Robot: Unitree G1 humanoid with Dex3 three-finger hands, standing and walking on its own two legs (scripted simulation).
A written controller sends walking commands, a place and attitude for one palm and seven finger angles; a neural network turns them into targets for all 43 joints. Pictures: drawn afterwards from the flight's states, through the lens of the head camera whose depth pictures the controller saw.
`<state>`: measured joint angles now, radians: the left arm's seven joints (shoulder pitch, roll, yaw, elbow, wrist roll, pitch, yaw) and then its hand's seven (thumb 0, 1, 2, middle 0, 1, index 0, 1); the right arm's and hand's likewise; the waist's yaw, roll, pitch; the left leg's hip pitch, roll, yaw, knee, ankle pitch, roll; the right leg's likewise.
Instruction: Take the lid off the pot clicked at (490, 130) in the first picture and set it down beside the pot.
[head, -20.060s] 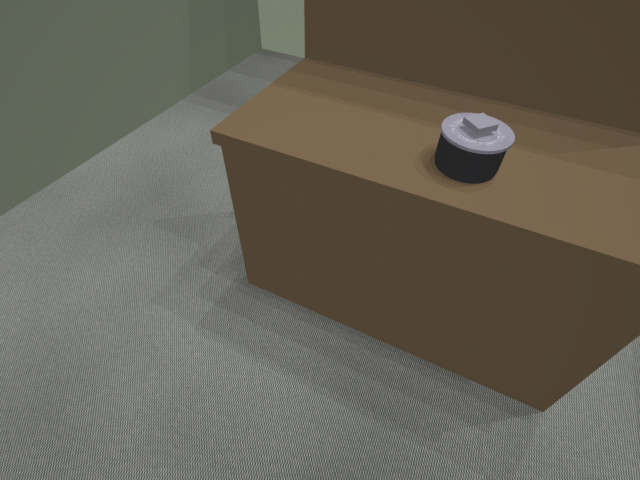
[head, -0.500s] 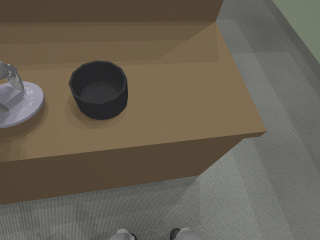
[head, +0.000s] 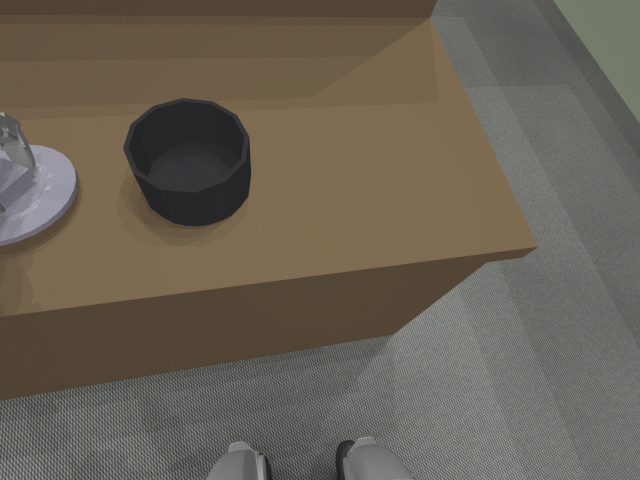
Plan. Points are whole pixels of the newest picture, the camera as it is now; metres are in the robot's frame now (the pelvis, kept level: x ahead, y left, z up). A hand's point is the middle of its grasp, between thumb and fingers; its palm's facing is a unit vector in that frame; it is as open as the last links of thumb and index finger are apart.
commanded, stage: open the fingers wide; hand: left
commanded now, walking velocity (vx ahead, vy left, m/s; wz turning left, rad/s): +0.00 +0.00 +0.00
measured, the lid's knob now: out of the picture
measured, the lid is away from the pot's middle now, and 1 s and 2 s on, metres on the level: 0.23 0.23 0.23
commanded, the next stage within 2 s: raise the empty hand in 1.10 s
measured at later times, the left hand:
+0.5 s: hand out of the picture +0.44 +0.35 +0.04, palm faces -0.46 -0.12 -0.88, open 9.1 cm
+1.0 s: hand out of the picture +0.44 +0.35 +0.04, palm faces -0.45 -0.13 -0.88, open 10.9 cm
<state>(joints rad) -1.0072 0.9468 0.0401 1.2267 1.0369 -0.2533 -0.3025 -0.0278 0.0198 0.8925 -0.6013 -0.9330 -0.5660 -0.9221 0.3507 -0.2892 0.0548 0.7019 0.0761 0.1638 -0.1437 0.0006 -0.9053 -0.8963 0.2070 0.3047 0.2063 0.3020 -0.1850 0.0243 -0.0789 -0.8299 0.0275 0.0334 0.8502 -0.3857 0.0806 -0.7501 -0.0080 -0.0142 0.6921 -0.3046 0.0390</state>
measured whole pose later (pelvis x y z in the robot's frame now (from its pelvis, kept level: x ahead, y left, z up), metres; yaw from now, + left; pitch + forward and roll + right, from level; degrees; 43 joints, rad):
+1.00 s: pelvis -0.01 +0.01 +0.00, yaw +0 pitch +18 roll -5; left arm -0.92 0.85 0.05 1.17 1.04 -0.21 -0.25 0.00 0.04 0.60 -0.35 -0.91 -0.34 -0.91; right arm 0.35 -0.28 0.02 0.68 0.08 0.19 -0.09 0.00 -0.91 -0.90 0.21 0.30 0.21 0.30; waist -0.15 0.03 -0.09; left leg -0.79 0.01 0.04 0.83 -0.37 0.09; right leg -0.71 -0.02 0.00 0.68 -0.29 0.02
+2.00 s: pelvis +0.00 +0.01 +0.02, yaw +1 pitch +14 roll -4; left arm -0.97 0.84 -0.01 1.11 0.99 -0.16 -0.36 0.00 0.03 0.58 -0.33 -0.91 -0.34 -0.91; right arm 0.34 -0.29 0.01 0.70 0.09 0.16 -0.10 0.00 -0.91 -0.90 0.21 0.30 0.20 0.30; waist -0.11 0.03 -0.08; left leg -0.61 -0.01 0.04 0.68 -0.32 0.10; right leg -0.53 -0.03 0.00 0.53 -0.25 0.01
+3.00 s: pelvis +0.01 -0.01 +0.04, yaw +3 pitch +10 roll -2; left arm -0.81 0.82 0.04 0.85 0.92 -0.14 -0.41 0.00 0.03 0.58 -0.33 -0.91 -0.34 -0.91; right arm 0.26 -0.28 0.00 0.64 0.09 0.21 -0.06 0.00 -0.91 -0.90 0.20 0.30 0.20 0.30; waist -0.07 0.04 -0.05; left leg -0.45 -0.02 0.02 0.55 -0.27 0.07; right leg -0.38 -0.04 -0.03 0.43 -0.22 0.04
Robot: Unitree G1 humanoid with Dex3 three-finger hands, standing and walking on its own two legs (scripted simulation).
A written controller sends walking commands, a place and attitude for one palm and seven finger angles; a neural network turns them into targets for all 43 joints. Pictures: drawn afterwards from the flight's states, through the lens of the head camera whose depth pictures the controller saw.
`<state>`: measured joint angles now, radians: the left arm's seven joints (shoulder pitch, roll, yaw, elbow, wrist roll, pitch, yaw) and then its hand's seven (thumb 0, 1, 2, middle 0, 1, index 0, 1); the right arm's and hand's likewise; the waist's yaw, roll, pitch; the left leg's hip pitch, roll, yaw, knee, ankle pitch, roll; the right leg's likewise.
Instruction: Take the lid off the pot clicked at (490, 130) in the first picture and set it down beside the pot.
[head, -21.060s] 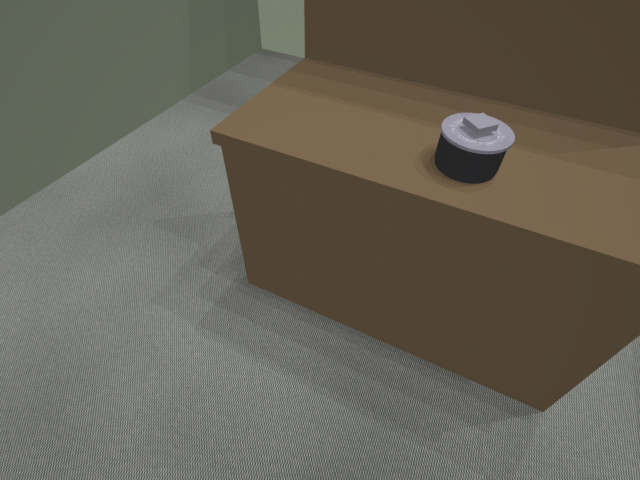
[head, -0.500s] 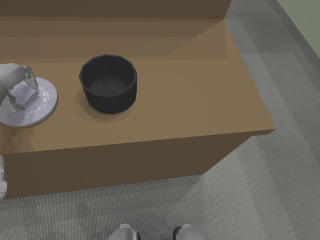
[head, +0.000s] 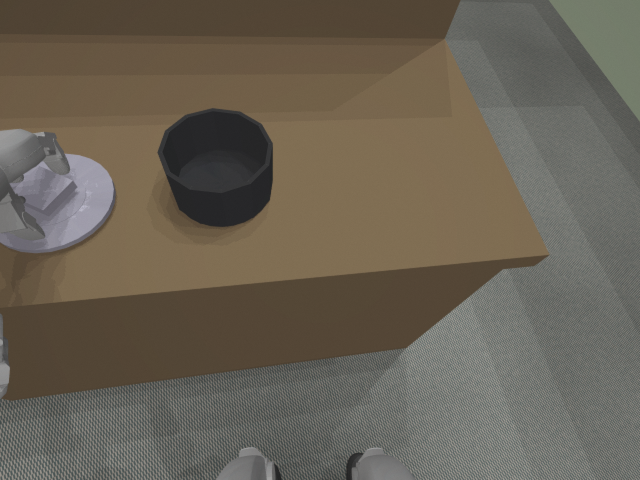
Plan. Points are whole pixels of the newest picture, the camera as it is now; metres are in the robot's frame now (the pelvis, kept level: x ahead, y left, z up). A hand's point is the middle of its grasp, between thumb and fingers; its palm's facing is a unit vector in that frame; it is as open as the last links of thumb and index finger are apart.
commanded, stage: open the fingers wide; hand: left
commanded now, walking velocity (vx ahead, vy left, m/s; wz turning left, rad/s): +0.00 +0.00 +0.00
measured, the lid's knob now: (44, 190) +0.49 +0.34 +0.00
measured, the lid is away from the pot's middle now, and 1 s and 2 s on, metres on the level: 0.23 0.23 0.23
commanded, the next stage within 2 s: raise the empty hand in 0.10 s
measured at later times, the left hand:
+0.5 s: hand (11, 182) +0.46 +0.34 +0.06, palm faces -0.43 -0.12 -0.89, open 11.0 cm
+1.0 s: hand out of the picture +0.46 +0.35 +0.11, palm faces -0.42 -0.12 -0.90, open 11.0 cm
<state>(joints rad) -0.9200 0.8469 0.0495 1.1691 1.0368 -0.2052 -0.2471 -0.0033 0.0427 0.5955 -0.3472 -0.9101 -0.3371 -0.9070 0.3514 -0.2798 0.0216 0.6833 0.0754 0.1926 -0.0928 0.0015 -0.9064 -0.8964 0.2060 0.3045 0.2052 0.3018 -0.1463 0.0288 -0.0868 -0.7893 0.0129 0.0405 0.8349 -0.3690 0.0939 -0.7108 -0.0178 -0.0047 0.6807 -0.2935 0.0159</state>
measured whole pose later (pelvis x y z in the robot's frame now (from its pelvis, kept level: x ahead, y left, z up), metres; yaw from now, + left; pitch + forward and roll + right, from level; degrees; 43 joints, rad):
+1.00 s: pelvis +0.01 +0.00 +0.02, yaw +1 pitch +14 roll -4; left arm -0.97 0.84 -0.01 1.11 0.99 -0.16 -0.36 0.00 0.03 0.58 -0.33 -0.91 -0.34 -0.91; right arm 0.34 -0.29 0.01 0.70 0.09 0.16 -0.10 0.00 -0.91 -0.90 0.21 0.30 0.20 0.30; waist -0.11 0.03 -0.08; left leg -0.61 -0.01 0.04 0.68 -0.32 0.10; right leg -0.53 -0.03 0.00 0.53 -0.25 0.01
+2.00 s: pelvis +0.02 -0.02 +0.03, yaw +3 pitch +10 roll -2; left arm -0.81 0.82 0.04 0.85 0.92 -0.14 -0.41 0.00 0.03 0.58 -0.33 -0.91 -0.34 -0.91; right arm 0.26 -0.28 0.00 0.64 0.09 0.21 -0.06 0.00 -0.91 -0.90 0.20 0.30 0.20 0.30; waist -0.07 0.04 -0.05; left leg -0.45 -0.02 0.02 0.55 -0.27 0.07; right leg -0.38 -0.04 -0.03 0.43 -0.22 0.04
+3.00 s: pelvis +0.03 -0.08 +0.04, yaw +3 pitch -3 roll -1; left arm -0.06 0.38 0.35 0.12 -0.08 -0.08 0.10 0.01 0.70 0.83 -0.23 -0.43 -0.23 -0.43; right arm 0.16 -0.25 0.03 0.66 0.05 -0.06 -0.07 0.01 -0.91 -0.90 0.20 0.30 0.20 0.30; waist 0.03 0.07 0.02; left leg -0.11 0.04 0.00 0.41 -0.25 -0.02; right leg -0.08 0.02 -0.04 0.37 -0.24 -0.02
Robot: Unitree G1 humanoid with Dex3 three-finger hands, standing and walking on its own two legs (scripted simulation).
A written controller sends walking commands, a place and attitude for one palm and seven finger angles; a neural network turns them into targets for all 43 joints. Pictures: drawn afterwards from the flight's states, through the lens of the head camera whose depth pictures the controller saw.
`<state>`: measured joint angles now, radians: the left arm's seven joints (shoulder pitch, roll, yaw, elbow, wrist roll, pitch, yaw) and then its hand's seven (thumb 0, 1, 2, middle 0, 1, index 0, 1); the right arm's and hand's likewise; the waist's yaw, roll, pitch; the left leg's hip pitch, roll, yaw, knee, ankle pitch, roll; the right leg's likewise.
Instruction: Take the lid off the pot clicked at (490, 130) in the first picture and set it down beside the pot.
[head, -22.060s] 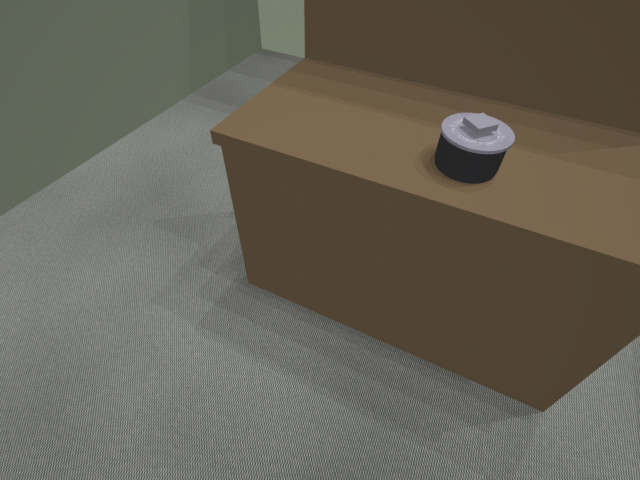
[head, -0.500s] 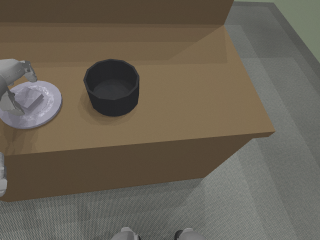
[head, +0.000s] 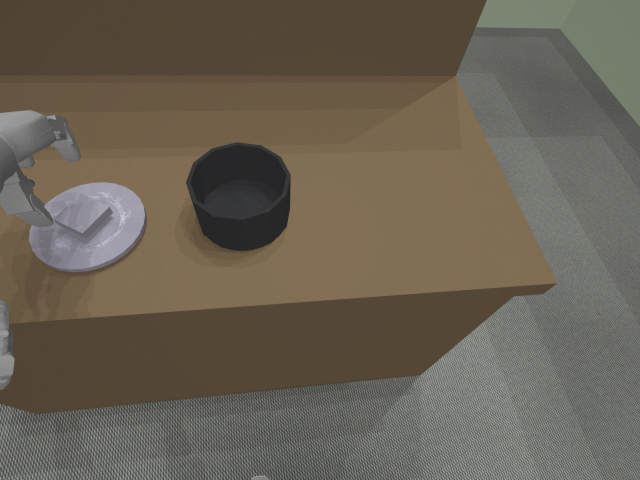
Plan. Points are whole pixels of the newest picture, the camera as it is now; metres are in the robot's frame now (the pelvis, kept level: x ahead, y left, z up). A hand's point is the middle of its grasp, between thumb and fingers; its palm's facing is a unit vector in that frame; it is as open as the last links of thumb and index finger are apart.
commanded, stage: raise the empty hand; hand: left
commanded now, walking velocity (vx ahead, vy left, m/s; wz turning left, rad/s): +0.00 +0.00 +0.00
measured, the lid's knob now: (83, 215) +0.48 +0.33 -0.02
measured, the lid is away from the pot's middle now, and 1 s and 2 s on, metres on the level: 0.23 0.23 0.23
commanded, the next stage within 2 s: draw the hand back to the body in 0.50 s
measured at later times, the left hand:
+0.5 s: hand (20, 138) +0.47 +0.33 +0.14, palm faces -0.38 -0.11 -0.92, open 11.0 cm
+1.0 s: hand (14, 174) +0.42 +0.32 +0.14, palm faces -0.35 -0.10 -0.93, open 11.0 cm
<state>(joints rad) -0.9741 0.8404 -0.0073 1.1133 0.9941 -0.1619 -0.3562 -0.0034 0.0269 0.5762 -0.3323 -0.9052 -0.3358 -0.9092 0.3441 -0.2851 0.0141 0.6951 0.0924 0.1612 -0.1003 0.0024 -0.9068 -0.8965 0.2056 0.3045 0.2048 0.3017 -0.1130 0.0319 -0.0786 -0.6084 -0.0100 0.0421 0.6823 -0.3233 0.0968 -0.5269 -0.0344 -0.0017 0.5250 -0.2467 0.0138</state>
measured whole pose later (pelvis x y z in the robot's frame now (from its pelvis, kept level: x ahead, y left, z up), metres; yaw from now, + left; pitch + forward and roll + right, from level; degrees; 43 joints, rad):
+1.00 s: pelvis +0.01 -0.02 +0.01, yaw +2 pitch +10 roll -2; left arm -0.81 0.82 0.04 0.85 0.92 -0.14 -0.41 0.00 0.03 0.58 -0.33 -0.91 -0.34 -0.91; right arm 0.26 -0.28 0.00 0.64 0.09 0.21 -0.06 0.00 -0.91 -0.90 0.20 0.30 0.20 0.30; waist -0.07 0.04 -0.05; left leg -0.45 -0.02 0.02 0.55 -0.27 0.07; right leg -0.38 -0.04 -0.03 0.43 -0.22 0.04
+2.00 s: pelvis +0.02 -0.08 +0.02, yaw +2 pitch -3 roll -1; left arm -0.06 0.38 0.35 0.12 -0.08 -0.08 0.10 0.01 0.70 0.83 -0.23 -0.43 -0.23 -0.43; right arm 0.16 -0.25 0.03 0.66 0.05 -0.06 -0.07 0.01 -0.91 -0.90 0.20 0.30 0.20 0.30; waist 0.03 0.07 0.02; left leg -0.11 0.04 0.00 0.41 -0.25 -0.02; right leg -0.08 0.02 -0.04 0.37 -0.24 -0.02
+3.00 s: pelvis +0.00 -0.07 +0.02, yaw +3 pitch -5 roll -1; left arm 0.51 0.32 0.27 -0.46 -0.07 -0.09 0.10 0.01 0.89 0.90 -0.20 -0.30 -0.21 -0.30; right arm 0.17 -0.21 0.04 0.62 0.01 -0.11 -0.07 0.01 -0.91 -0.90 0.20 0.30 0.20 0.30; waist 0.07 0.06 0.02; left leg -0.10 0.02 0.00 0.43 -0.24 0.00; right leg -0.05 0.00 -0.05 0.36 -0.22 0.00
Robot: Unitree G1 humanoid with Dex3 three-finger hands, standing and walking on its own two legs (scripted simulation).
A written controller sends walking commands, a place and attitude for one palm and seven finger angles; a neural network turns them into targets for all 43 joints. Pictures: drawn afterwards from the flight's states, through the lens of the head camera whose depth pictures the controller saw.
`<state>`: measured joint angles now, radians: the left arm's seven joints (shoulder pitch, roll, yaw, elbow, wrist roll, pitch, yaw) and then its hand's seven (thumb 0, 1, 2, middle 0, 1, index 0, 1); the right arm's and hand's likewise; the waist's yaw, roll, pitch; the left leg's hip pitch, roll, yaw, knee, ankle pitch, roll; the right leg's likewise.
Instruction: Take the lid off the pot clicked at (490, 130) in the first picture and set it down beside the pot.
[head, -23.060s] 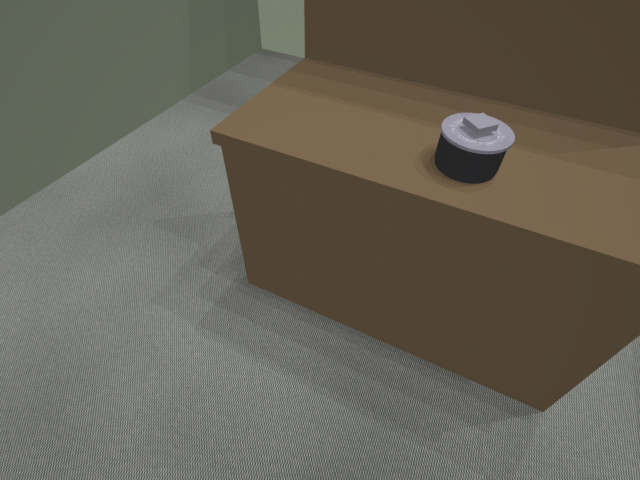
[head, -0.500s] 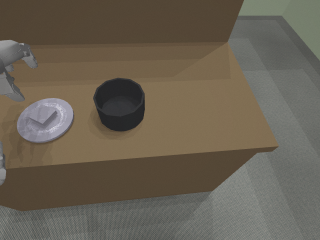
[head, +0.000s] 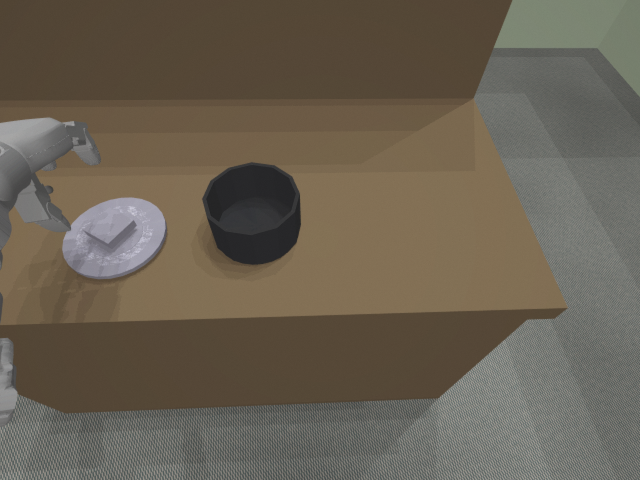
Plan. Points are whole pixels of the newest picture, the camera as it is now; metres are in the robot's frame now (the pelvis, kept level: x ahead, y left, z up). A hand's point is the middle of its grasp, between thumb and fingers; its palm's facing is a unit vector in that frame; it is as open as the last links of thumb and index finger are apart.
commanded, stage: draw the hand back to the body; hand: left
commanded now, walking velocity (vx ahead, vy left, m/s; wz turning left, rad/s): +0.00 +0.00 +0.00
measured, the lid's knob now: (110, 227) +0.49 +0.34 -0.03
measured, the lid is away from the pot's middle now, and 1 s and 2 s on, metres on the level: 0.23 0.23 0.23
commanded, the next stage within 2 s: step back with the hand held close in 1.86 s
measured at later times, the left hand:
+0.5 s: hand (79, 179) +0.40 +0.26 +0.17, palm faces +0.44 -0.85 -0.29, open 10.4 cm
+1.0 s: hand (79, 254) +0.30 +0.22 +0.17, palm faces +0.48 -0.83 -0.28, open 8.1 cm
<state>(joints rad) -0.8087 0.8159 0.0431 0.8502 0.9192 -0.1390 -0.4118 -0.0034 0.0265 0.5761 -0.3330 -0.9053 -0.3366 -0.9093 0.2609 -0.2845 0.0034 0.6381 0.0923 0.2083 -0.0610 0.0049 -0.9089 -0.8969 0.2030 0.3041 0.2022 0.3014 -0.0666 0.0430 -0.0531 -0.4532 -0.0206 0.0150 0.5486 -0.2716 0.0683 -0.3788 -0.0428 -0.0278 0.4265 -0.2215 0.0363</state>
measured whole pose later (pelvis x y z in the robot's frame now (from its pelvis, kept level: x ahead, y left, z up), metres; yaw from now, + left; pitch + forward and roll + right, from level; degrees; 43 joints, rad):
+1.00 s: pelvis +0.01 -0.06 +0.01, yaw +0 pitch -3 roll -1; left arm -0.06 0.38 0.35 0.12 -0.08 -0.08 0.10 0.01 0.70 0.83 -0.23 -0.43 -0.23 -0.43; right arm 0.16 -0.25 0.03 0.66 0.05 -0.06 -0.07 0.01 -0.91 -0.90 0.20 0.30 0.20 0.30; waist 0.03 0.07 0.02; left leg -0.11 0.04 0.00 0.41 -0.25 -0.02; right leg -0.08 0.02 -0.04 0.37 -0.24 -0.02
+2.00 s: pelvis -0.01 -0.04 +0.01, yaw +0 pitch -5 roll -1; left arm 0.51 0.32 0.27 -0.46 -0.07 -0.09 0.10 0.01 0.89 0.90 -0.20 -0.30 -0.21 -0.30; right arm 0.17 -0.21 0.04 0.62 0.01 -0.11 -0.07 0.01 -0.91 -0.90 0.20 0.30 0.20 0.30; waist 0.07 0.06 0.02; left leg -0.10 0.02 0.00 0.43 -0.24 0.00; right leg -0.05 0.00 -0.05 0.36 -0.22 0.00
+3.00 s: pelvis -0.10 -0.02 -0.02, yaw +2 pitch -1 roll -3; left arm 0.60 0.40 0.39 -0.65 -0.04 -0.27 0.12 0.01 0.88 0.90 -0.21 -0.30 -0.21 -0.30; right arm 0.22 -0.19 0.00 0.54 0.02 -0.14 -0.05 0.01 -0.91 -0.90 0.20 0.30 0.20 0.30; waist 0.00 -0.02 0.05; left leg -0.49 0.02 0.00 0.73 -0.28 0.03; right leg -0.40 -0.02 -0.06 0.63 -0.22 0.03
